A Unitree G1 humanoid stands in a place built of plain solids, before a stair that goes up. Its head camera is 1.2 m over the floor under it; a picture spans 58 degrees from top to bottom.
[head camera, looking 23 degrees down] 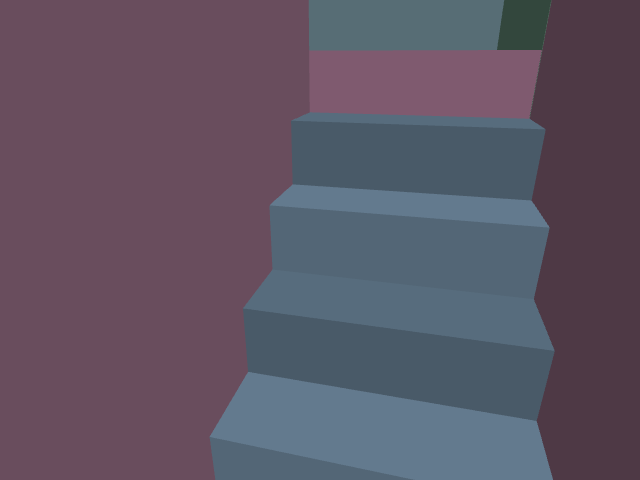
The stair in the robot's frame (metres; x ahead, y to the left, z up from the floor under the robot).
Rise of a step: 0.20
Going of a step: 0.23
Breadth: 0.73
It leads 14 degrees to the right of straight ahead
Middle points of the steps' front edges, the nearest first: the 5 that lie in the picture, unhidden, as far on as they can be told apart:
0.64 -0.10 0.41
0.86 -0.16 0.61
1.08 -0.21 0.81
1.30 -0.26 1.02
1.52 -0.32 1.22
